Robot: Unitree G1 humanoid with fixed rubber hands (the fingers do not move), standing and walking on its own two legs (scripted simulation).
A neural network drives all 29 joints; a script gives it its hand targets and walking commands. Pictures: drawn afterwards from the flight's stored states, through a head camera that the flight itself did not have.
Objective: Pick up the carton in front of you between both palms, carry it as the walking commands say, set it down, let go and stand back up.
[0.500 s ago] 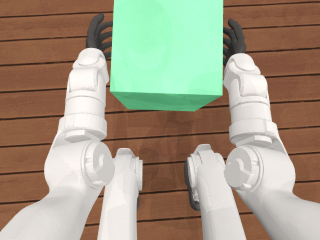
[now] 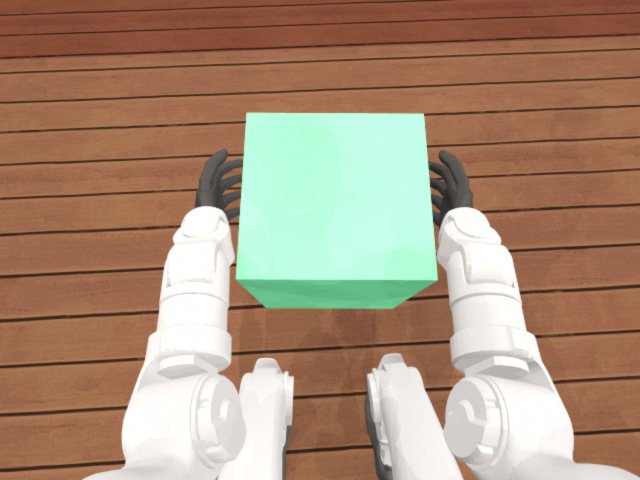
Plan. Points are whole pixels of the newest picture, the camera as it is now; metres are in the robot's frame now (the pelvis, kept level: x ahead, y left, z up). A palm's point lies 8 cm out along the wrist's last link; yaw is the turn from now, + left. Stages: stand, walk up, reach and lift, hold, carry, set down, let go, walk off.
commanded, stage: reach and lift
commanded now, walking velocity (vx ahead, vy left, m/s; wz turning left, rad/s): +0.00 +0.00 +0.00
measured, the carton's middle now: (331, 227) +0.45 -0.01 -0.11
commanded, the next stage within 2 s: hold in 1.84 s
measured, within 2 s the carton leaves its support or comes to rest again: neither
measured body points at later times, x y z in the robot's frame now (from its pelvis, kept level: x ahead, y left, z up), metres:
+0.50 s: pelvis +0.04 +0.00 +0.14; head +0.13 +0.00 +0.58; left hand +0.41 +0.15 +0.11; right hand +0.40 -0.16 +0.11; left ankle +0.08 +0.13 -0.54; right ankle +0.08 -0.13 -0.54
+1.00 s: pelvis +0.06 +0.00 +0.20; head +0.03 +0.00 +0.64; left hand +0.37 +0.15 +0.21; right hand +0.37 -0.15 +0.21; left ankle +0.08 +0.13 -0.54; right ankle +0.08 -0.13 -0.54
